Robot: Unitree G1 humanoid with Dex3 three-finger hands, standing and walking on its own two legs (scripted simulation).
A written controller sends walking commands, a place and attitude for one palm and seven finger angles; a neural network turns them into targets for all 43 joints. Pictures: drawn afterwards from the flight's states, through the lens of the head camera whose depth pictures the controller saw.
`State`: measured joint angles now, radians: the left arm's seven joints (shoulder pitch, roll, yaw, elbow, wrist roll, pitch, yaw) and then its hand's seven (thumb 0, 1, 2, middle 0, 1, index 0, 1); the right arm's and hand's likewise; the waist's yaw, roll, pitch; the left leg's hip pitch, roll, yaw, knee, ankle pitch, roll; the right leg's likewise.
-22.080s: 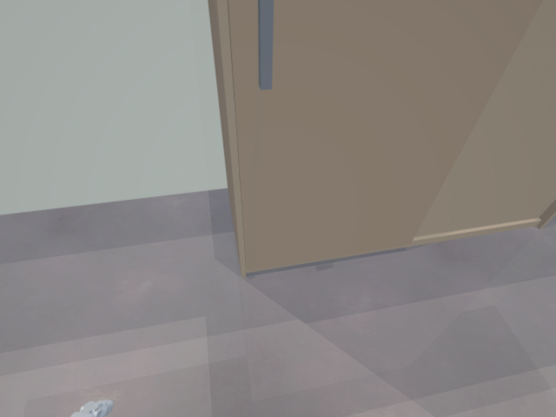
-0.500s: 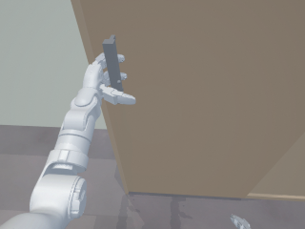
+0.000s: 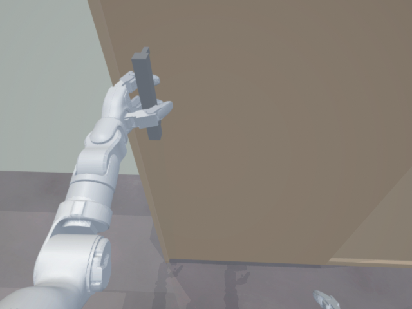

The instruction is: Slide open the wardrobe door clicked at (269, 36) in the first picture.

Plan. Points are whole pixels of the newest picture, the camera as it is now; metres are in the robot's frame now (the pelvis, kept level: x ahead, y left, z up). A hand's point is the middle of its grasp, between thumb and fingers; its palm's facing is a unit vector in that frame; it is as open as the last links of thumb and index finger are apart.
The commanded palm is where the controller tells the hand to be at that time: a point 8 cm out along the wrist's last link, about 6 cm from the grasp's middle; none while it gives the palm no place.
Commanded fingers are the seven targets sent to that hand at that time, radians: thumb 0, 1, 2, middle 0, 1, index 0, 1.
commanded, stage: grip the handle and tug to test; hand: left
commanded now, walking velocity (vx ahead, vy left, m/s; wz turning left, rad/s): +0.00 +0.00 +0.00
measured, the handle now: (151, 95) +0.48 +0.14 +0.19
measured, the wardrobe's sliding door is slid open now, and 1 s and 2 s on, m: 0.00 0.00 0.00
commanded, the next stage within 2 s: tug the door sideways, standing still in 0.90 s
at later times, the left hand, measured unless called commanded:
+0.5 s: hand (154, 109) +0.43 +0.12 +0.20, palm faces -0.02 -1.00 +0.02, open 6.4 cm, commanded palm +0.39 +0.18 +0.20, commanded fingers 0.00 0.90 0.90 -0.45 -1.40 -0.45 -1.40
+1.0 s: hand (155, 111) +0.42 +0.12 +0.20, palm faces -0.02 -1.00 +0.02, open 6.4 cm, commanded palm +0.38 +0.17 +0.20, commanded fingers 0.00 0.90 0.90 -0.45 -1.40 -0.45 -1.40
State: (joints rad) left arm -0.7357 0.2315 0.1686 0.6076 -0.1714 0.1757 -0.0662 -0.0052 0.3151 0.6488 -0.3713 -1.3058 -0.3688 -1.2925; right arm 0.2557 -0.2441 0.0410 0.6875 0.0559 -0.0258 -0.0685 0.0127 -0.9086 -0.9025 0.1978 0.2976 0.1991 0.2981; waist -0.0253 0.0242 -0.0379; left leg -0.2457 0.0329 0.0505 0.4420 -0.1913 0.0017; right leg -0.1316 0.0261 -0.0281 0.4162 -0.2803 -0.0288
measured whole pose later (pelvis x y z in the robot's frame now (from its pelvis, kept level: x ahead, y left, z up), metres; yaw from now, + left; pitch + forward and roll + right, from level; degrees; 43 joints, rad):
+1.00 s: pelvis +0.03 -0.01 +0.00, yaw -2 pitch +0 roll +1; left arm -0.52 0.21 0.19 0.27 -0.18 0.31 -0.04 0.00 0.70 0.73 -0.29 -1.35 -0.27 -1.34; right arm 0.22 -0.24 0.04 0.62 0.05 0.04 -0.05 0.01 -0.91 -0.90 0.20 0.30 0.20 0.30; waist -0.02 0.03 -0.06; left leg -0.18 0.04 0.08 0.41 -0.22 -0.01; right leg -0.08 0.03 0.00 0.39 -0.30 -0.03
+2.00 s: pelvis +0.00 +0.01 -0.01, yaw +4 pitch +0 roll -1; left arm -0.85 0.12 -0.03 0.63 -0.17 0.18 0.11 -0.02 0.72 0.81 -0.29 -1.36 -0.22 -1.40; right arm 0.24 -0.22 0.04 0.74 0.04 -0.08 -0.01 0.01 -0.91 -0.90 0.20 0.30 0.20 0.30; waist 0.03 0.02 -0.02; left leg -0.31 -0.01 0.00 0.51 -0.21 0.02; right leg -0.18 -0.01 -0.08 0.49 -0.32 -0.01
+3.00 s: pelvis +0.09 -0.19 -0.02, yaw +10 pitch -1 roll -2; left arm -0.51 0.21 0.15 -0.09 -0.08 0.03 0.18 -0.07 0.65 0.82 -0.45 -1.41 -0.12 -1.31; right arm 0.02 -0.28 -0.05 0.61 0.06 -0.11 -0.06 0.01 -0.91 -0.90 0.20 0.30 0.20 0.30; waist 0.10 0.10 0.26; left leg -0.33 0.10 0.04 0.69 -0.25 0.00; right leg -0.41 -0.10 -0.07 0.83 -0.28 0.05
